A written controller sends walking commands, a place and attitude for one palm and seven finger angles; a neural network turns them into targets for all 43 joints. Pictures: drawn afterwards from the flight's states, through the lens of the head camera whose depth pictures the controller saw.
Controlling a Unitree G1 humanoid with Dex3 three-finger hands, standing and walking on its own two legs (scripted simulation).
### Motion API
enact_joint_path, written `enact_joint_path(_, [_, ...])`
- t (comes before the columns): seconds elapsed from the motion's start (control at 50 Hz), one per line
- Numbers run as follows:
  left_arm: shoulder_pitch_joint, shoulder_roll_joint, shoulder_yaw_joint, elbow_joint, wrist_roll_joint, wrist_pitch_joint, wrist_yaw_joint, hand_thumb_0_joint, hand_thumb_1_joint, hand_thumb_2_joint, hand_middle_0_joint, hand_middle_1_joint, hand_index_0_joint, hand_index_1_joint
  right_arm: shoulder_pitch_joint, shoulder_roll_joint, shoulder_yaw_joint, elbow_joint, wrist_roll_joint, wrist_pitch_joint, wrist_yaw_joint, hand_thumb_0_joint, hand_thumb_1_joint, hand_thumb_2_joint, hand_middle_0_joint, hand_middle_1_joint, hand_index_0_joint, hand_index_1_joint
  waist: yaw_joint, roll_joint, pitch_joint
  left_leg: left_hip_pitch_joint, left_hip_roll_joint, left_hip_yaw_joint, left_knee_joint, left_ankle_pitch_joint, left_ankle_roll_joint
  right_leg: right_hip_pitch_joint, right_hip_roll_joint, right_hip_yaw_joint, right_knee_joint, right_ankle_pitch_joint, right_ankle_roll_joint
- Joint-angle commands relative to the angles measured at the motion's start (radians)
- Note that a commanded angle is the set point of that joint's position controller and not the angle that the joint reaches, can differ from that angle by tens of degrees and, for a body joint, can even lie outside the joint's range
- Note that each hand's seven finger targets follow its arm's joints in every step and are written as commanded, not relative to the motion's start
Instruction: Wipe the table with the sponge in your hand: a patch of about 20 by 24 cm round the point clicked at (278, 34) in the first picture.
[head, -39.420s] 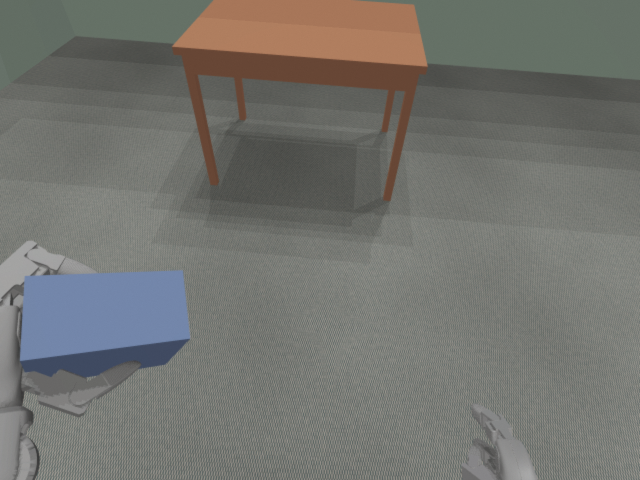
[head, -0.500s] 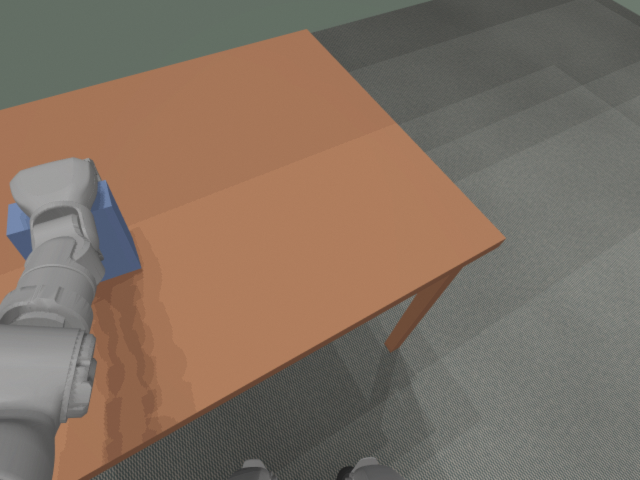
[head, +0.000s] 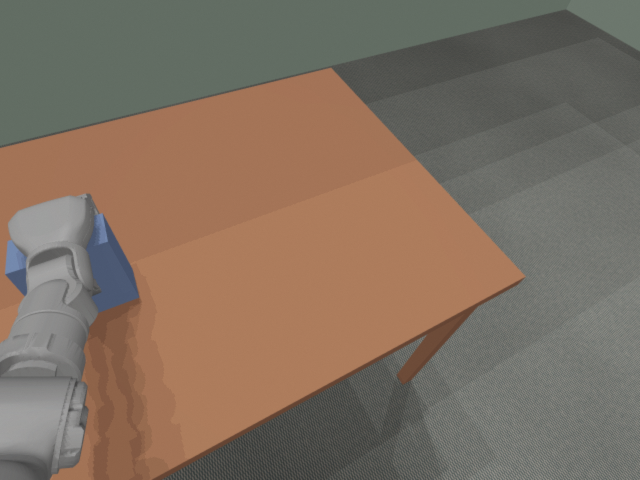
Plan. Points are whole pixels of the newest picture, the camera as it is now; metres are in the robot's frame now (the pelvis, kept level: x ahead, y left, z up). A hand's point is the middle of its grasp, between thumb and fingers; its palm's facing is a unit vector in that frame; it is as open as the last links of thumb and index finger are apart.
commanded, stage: slide back across to the first lane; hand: left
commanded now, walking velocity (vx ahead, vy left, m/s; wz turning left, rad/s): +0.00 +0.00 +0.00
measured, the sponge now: (84, 280) +0.39 +0.34 -0.04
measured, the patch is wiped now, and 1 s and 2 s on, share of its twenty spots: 1.00 1.00 1.00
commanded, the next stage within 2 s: wipe back along the first lane in 0.08 s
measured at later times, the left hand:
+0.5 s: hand (58, 284) +0.36 +0.34 +0.01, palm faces -0.09 -0.04 -1.00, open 10.7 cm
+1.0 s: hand (62, 304) +0.33 +0.33 +0.00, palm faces -0.07 -0.03 -1.00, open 10.8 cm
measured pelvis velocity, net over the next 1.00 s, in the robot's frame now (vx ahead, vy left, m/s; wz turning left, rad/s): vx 0.01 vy -0.01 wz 0.02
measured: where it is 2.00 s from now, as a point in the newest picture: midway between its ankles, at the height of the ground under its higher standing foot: outside the picture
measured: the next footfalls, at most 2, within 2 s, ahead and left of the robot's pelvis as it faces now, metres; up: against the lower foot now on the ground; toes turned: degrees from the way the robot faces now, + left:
none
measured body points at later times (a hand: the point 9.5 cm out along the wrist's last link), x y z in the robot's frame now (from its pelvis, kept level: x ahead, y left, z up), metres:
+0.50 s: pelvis +0.01 +0.00 +0.00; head +0.06 +0.01 +0.45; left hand +0.36 +0.34 +0.06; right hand +0.12 -0.27 -0.12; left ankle -0.02 +0.08 -0.72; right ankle +0.00 -0.14 -0.72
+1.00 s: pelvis +0.01 -0.01 +0.01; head +0.05 +0.00 +0.45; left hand +0.33 +0.33 +0.06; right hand +0.14 -0.26 -0.11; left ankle -0.02 +0.08 -0.72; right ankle +0.00 -0.14 -0.72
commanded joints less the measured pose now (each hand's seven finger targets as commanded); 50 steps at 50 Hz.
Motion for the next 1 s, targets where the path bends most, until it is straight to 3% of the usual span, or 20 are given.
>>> enact_joint_path(0.0, [-0.216,0.280,-0.003,-0.124,0.057,0.019,0.002,0.000,0.100,1.300,-1.200,-1.600,-1.200,-1.600,0.042,-0.178,-0.063,-0.082,-0.005,-0.022,-0.010,0.000,-0.900,-0.900,0.200,0.300,0.200,0.300,0.036,0.086,-0.284,0.284,0.023,-0.058,-0.079,0.507,-0.023,0.116,0.026,-0.052,-0.026,0.290,-0.084])
enact_joint_path(0.06, [-0.183,0.285,0.023,-0.158,0.033,-0.005,-0.007,0.000,0.100,1.300,-1.200,-1.600,-1.200,-1.600,0.029,-0.176,-0.066,-0.082,-0.005,-0.020,-0.013,0.000,-0.900,-0.900,0.200,0.300,0.200,0.300,0.044,0.075,-0.297,0.296,0.023,-0.054,-0.079,0.537,-0.021,0.142,0.023,-0.041,-0.036,0.329,-0.084])
enact_joint_path(0.08, [-0.186,0.323,0.043,-0.153,0.040,-0.007,-0.008,0.000,0.100,1.300,-1.200,-1.600,-1.200,-1.600,0.042,-0.185,-0.067,-0.076,-0.007,-0.014,-0.015,0.000,-0.900,-0.900,0.200,0.300,0.200,0.300,0.045,0.060,-0.302,0.295,0.021,-0.057,-0.073,0.541,-0.021,0.150,0.024,-0.045,-0.030,0.336,-0.084])
enact_joint_path(0.1, [-0.213,0.303,0.019,-0.173,0.040,-0.014,-0.008,0.000,0.100,1.300,-1.200,-1.600,-1.200,-1.600,0.036,-0.181,-0.067,-0.078,-0.006,-0.013,-0.016,0.000,-0.900,-0.900,0.200,0.300,0.200,0.300,0.033,0.079,-0.302,0.300,0.020,-0.050,-0.073,0.535,-0.021,0.144,0.022,-0.043,-0.031,0.344,-0.082])
enact_joint_path(0.16, [-0.183,0.310,0.045,-0.192,0.031,-0.032,-0.009,0.000,0.100,1.300,-1.200,-1.600,-1.200,-1.600,0.025,-0.179,-0.067,-0.078,-0.007,-0.010,-0.016,0.000,-0.900,-0.900,0.200,0.300,0.200,0.300,0.048,0.085,-0.313,0.307,0.022,-0.055,-0.073,0.583,-0.024,0.157,0.021,-0.039,-0.030,0.368,-0.086])
enact_joint_path(0.2, [-0.143,0.254,0.000,-0.200,0.034,-0.033,-0.009,0.000,0.100,1.300,-1.200,-1.600,-1.200,-1.600,0.028,-0.174,-0.072,-0.082,-0.006,-0.008,-0.014,0.000,-0.900,-0.900,0.200,0.300,0.200,0.300,0.040,0.083,-0.306,0.323,0.023,-0.055,-0.066,0.593,-0.026,0.145,0.023,-0.047,-0.031,0.361,-0.083])
enact_joint_path(0.26, [-0.047,0.212,0.005,-0.257,0.012,-0.036,-0.006,0.000,0.100,1.300,-1.200,-1.600,-1.200,-1.600,0.004,-0.166,-0.076,-0.093,-0.005,-0.011,-0.011,0.000,-0.900,-0.900,0.200,0.300,0.200,0.300,0.059,0.102,-0.332,0.354,0.030,-0.062,-0.061,0.671,-0.030,0.160,0.023,-0.040,-0.033,0.393,-0.086])
enact_joint_path(0.36, [0.045,0.197,0.022,-0.290,-0.034,-0.010,0.004,0.000,0.100,1.300,-1.200,-1.600,-1.200,-1.600,-0.031,-0.169,-0.070,-0.102,0.001,-0.005,-0.012,0.000,-0.900,-0.900,0.200,0.300,0.200,0.300,0.061,0.022,-0.283,0.291,0.020,-0.050,-0.079,0.573,-0.018,0.219,0.017,-0.036,-0.044,0.425,-0.082])
enact_joint_path(0.44, [0.037,0.151,-0.045,-0.266,-0.006,0.024,0.001,0.000,0.100,1.300,-1.200,-1.600,-1.200,-1.600,-0.043,-0.169,-0.063,-0.105,0.004,-0.003,-0.015,0.000,-0.900,-0.900,0.200,0.300,0.200,0.300,0.049,0.024,-0.194,0.264,0.010,-0.051,-0.107,0.425,-0.013,0.175,0.018,-0.053,-0.059,0.293,-0.085])
enact_joint_path(0.46, [0.010,0.177,-0.020,-0.279,-0.007,0.020,0.000,0.000,0.100,1.300,-1.200,-1.600,-1.200,-1.600,-0.053,-0.170,-0.060,-0.100,0.004,-0.005,-0.019,0.000,-0.900,-0.900,0.200,0.300,0.200,0.300,0.052,0.029,-0.193,0.269,0.015,-0.059,-0.112,0.435,-0.015,0.172,0.018,-0.047,-0.059,0.290,-0.090])
enact_joint_path(0.52, [0.029,0.122,-0.076,-0.271,0.001,0.028,-0.009,0.000,0.100,1.300,-1.200,-1.600,-1.200,-1.600,-0.052,-0.164,-0.059,-0.109,0.005,-0.004,-0.022,0.000,-0.900,-0.900,0.200,0.300,0.200,0.300,0.048,0.018,-0.186,0.267,0.007,-0.054,-0.116,0.374,-0.014,0.163,0.019,-0.051,-0.067,0.246,-0.089])
enact_joint_path(0.56, [0.059,0.145,-0.037,-0.265,-0.015,0.019,-0.011,0.000,0.100,1.300,-1.200,-1.600,-1.200,-1.600,-0.063,-0.164,-0.055,-0.111,0.005,-0.006,-0.028,0.000,-0.900,-0.900,0.200,0.300,0.200,0.300,0.063,0.017,-0.199,0.256,0.006,-0.052,-0.121,0.368,-0.014,0.184,0.018,-0.041,-0.067,0.255,-0.093])
enact_joint_path(0.64, [0.096,0.112,-0.066,-0.257,-0.019,0.017,-0.012,0.000,0.100,1.300,-1.200,-1.600,-1.200,-1.600,-0.064,-0.163,-0.051,-0.125,0.005,-0.005,-0.031,0.000,-0.900,-0.900,0.200,0.300,0.200,0.300,0.059,-0.014,-0.183,0.225,-0.001,-0.046,-0.120,0.317,-0.013,0.182,0.018,-0.044,-0.067,0.234,-0.088])
enact_joint_path(0.66, [0.086,0.136,-0.033,-0.264,-0.025,0.011,-0.010,0.000,0.100,1.300,-1.200,-1.600,-1.200,-1.600,-0.073,-0.162,-0.051,-0.120,0.007,-0.008,-0.034,0.000,-0.900,-0.900,0.200,0.300,0.200,0.300,0.066,-0.008,-0.186,0.231,0.004,-0.050,-0.123,0.328,-0.013,0.183,0.017,-0.038,-0.066,0.236,-0.092])
enact_joint_path(0.74, [0.091,0.111,-0.067,-0.277,-0.017,0.022,-0.006,0.000,0.100,1.300,-1.200,-1.600,-1.200,-1.600,-0.073,-0.160,-0.051,-0.130,0.007,-0.008,-0.035,0.000,-0.900,-0.900,0.200,0.300,0.200,0.300,0.062,0.007,-0.173,0.234,0.001,-0.048,-0.126,0.295,-0.014,0.166,0.019,-0.046,-0.070,0.197,-0.090])
enact_joint_path(0.78, [0.160,0.103,-0.054,-0.294,-0.027,0.021,-0.003,0.000,0.100,1.300,-1.200,-1.600,-1.200,-1.600,-0.075,-0.157,-0.055,-0.134,0.006,-0.012,-0.036,0.000,-0.900,-0.900,0.200,0.300,0.200,0.300,0.082,0.027,-0.215,0.254,-0.003,-0.045,-0.114,0.347,-0.014,0.195,0.020,-0.042,-0.060,0.244,-0.094])
enact_joint_path(0.8, [0.159,0.067,-0.084,-0.323,-0.038,0.025,-0.004,0.000,0.100,1.300,-1.200,-1.600,-1.200,-1.600,-0.082,-0.152,-0.052,-0.144,0.008,-0.012,-0.034,0.000,-0.900,-0.900,0.200,0.300,0.200,0.300,0.073,0.017,-0.213,0.258,0.001,-0.045,-0.116,0.351,-0.015,0.193,0.021,-0.046,-0.061,0.253,-0.091])
enact_joint_path(0.86, [0.241,0.075,-0.044,-0.364,-0.066,0.036,-0.001,0.000,0.100,1.300,-1.200,-1.600,-1.200,-1.600,-0.104,-0.154,-0.054,-0.151,0.009,-0.017,-0.032,0.000,-0.900,-0.900,0.200,0.300,0.200,0.300,0.092,-0.020,-0.237,0.255,0.004,-0.046,-0.113,0.391,-0.015,0.236,0.020,-0.035,-0.056,0.313,-0.092])
enact_joint_path(0.92, [0.280,0.040,-0.078,-0.418,-0.078,0.057,-0.002,0.000,0.100,1.300,-1.200,-1.600,-1.200,-1.600,-0.115,-0.154,-0.055,-0.159,0.011,-0.019,-0.032,0.000,-0.900,-0.900,0.200,0.300,0.200,0.300,0.081,-0.030,-0.218,0.265,0.002,-0.039,-0.112,0.393,-0.013,0.245,0.017,-0.036,-0.061,0.342,-0.085])
enact_joint_path(0.98, [0.374,0.039,-0.063,-0.445,-0.088,0.076,-0.004,0.000,0.100,1.300,-1.200,-1.600,-1.200,-1.600,-0.129,-0.155,-0.055,-0.164,0.011,-0.024,-0.031,0.000,-0.900,-0.900,0.200,0.300,0.200,0.300,0.097,-0.039,-0.202,0.267,0.001,-0.042,-0.115,0.422,-0.014,0.271,0.015,-0.037,-0.058,0.370,-0.086])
